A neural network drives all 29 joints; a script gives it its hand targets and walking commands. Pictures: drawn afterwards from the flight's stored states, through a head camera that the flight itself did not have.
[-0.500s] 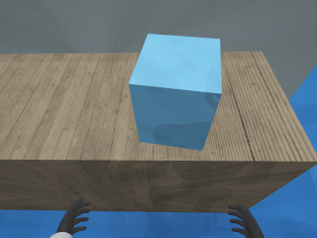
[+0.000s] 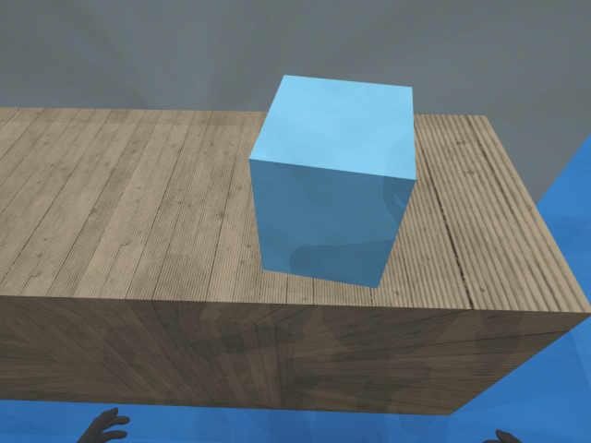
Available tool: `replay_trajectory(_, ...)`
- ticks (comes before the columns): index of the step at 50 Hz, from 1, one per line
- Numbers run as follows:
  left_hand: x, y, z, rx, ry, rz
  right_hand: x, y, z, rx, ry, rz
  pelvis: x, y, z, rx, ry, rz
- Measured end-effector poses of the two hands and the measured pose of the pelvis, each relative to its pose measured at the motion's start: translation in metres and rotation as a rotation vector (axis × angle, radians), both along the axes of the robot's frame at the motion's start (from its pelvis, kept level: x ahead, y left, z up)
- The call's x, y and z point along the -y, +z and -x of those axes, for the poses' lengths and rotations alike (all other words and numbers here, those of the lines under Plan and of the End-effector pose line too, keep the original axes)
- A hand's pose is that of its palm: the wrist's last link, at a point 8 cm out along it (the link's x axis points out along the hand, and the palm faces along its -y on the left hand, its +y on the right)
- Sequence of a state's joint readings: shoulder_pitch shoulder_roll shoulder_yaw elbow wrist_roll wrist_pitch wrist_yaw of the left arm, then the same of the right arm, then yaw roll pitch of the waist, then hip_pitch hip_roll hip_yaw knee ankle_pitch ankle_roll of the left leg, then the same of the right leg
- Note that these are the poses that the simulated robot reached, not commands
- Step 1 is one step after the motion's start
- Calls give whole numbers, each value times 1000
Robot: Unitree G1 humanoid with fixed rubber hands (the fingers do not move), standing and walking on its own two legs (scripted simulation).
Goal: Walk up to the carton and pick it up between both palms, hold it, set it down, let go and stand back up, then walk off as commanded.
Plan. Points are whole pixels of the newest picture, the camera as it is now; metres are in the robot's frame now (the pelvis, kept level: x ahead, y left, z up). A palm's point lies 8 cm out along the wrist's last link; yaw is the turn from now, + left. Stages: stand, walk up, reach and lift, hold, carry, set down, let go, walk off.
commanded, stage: stand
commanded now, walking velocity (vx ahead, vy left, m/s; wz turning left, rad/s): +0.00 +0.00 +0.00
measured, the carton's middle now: (332, 184) +0.49 -0.05 +0.06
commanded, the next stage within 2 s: walk off in 0.90 s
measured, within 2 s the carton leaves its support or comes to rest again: neither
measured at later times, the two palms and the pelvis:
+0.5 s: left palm out of the picture +0.09 +0.32 -0.10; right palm out of the picture +0.11 -0.27 -0.10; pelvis +0.01 +0.03 +0.01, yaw +1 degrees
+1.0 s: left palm out of the picture +0.04 +0.33 -0.10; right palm out of the picture +0.08 -0.28 -0.10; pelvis -0.01 +0.02 +0.01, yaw +1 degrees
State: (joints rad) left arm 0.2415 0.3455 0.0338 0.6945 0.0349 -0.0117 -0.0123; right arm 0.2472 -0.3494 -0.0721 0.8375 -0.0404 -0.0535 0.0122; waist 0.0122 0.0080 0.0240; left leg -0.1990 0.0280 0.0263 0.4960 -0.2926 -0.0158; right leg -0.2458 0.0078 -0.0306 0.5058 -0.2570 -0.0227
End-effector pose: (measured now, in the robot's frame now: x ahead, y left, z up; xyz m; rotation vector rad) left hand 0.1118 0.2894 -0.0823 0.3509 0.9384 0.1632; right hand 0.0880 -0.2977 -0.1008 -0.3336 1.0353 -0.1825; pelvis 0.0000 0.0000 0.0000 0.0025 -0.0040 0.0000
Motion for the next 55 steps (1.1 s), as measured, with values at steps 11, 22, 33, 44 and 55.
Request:
replay_trajectory(11,-26,-4,0,-45,39,-16,-11,-3,-11,-34,-10,-4,-14,1,-13,0,7,4)
replay_trajectory(22,-28,-12,10,-86,41,11,-30,2,-28,-2,15,-16,-24,5,-10,16,10,5)
replay_trajectory(33,-42,-17,48,-191,81,-8,-27,1,-10,-72,-1,-2,-28,8,-2,18,17,5)
replay_trajectory(44,-40,-17,61,-206,95,-5,-24,-3,4,-108,-9,0,-27,9,4,35,24,3)
replay_trajectory(55,-37,-17,71,-231,103,-11,-16,-4,11,-129,-15,1,-22,10,10,37,26,1)
